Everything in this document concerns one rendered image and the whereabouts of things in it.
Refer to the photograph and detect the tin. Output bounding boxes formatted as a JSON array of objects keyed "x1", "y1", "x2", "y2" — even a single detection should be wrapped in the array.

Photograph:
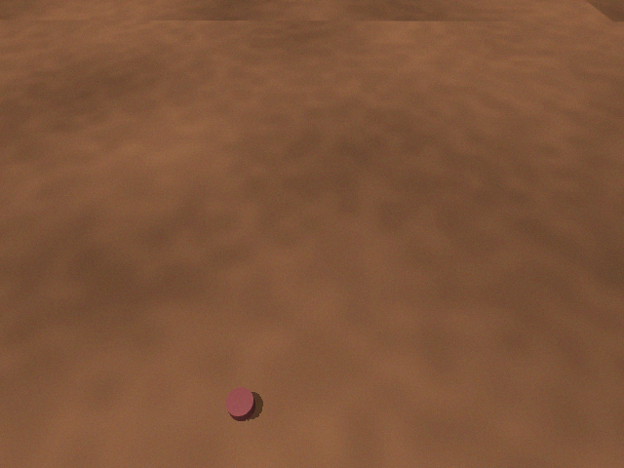
[{"x1": 225, "y1": 387, "x2": 255, "y2": 421}]

